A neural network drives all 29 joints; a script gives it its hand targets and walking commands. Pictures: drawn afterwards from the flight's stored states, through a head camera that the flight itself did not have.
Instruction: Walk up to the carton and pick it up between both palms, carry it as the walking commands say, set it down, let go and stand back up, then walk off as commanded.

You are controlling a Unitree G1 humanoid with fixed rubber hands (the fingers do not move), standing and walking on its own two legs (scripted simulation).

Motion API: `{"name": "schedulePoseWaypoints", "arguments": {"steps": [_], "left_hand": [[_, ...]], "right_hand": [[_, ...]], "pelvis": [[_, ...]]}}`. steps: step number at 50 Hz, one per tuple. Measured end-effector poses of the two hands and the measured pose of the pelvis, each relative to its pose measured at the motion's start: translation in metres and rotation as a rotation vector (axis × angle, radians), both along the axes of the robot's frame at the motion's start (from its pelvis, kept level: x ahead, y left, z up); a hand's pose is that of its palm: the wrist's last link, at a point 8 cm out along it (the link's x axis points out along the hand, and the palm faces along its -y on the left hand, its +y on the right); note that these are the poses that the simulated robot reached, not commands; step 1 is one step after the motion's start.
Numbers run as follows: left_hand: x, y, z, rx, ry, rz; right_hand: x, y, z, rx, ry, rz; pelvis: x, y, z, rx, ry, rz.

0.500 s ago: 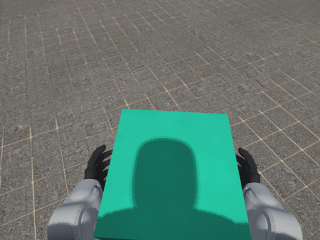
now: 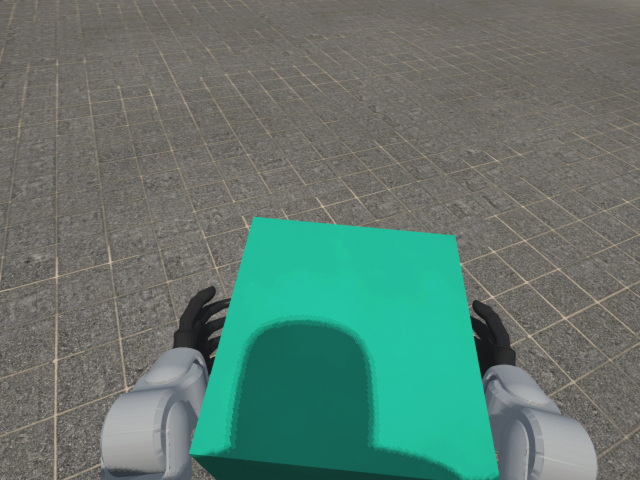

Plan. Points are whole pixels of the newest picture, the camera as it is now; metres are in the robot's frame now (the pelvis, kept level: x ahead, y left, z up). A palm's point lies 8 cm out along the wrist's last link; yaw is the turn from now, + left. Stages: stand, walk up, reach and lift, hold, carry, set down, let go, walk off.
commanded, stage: carry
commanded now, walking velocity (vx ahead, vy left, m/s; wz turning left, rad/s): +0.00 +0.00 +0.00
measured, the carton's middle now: (337, 378) +0.24 +0.00 +0.03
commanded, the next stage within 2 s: none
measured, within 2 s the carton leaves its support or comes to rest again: neither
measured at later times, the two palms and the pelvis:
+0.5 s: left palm (190, 403) +0.18 +0.15 +0.09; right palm (509, 414) +0.19 -0.17 +0.09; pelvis -0.04 -0.01 +0.00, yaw +1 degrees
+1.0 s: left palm (185, 386) +0.19 +0.16 +0.09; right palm (495, 398) +0.20 -0.16 +0.09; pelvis -0.03 +0.00 +0.00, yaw +1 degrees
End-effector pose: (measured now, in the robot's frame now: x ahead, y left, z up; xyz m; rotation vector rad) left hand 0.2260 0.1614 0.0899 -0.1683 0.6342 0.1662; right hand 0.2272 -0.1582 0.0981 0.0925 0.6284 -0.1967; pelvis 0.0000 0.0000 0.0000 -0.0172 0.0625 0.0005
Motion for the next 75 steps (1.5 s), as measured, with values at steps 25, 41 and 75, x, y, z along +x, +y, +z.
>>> {"name": "schedulePoseWaypoints", "arguments": {"steps": [25, 41, 75], "left_hand": [[-0.048, -0.01, -0.002, 0.03, 0.037, 0.017], [-0.039, -0.003, -0.003, 0.029, 0.034, 0.009], [-0.017, 0.002, -0.004, 0.03, 0.034, 0.006]], "right_hand": [[-0.039, -0.01, -0.008, 0.028, 0.037, 0.018], [-0.032, -0.003, -0.008, 0.026, 0.034, 0.011], [-0.01, 0.002, -0.009, 0.026, 0.034, 0.008]], "pelvis": [[-0.044, -0.012, 0.002, 0.012, -0.014, 0.009], [-0.04, -0.003, 0.001, 0.013, -0.006, 0.01], [-0.02, 0.002, 0.001, 0.013, -0.001, 0.007]]}}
